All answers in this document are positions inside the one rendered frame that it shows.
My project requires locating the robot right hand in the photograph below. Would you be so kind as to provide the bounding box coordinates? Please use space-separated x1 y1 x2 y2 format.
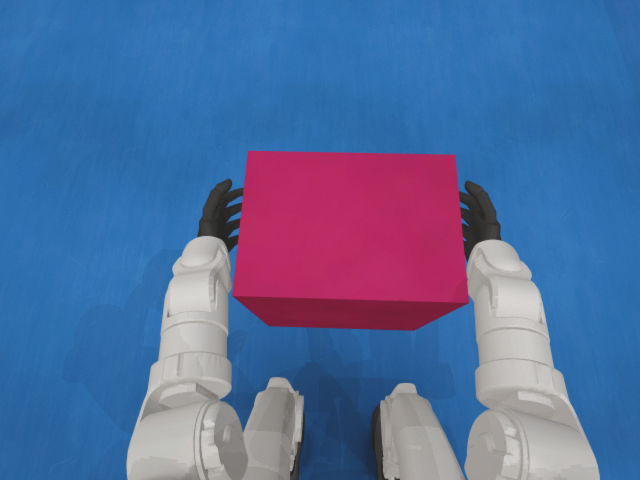
459 181 502 263

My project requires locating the robot left forearm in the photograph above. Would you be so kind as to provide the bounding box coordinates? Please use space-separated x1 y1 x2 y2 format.
127 236 233 480

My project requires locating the right robot upper arm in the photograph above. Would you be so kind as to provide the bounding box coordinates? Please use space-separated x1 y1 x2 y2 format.
464 407 599 480

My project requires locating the left robot upper arm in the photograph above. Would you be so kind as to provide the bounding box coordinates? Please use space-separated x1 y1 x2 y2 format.
128 399 248 480

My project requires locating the robot right forearm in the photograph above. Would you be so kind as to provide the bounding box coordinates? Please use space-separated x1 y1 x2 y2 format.
466 240 600 480

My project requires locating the left robot thigh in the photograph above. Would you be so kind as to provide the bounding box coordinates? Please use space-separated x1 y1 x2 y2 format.
242 387 304 480

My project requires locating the carton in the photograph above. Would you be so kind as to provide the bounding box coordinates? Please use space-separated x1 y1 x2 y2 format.
232 151 469 331

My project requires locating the right robot shin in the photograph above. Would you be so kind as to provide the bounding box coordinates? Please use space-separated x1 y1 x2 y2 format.
382 383 432 479

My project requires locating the robot left hand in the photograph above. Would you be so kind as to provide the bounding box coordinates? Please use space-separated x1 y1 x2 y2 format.
197 179 244 252

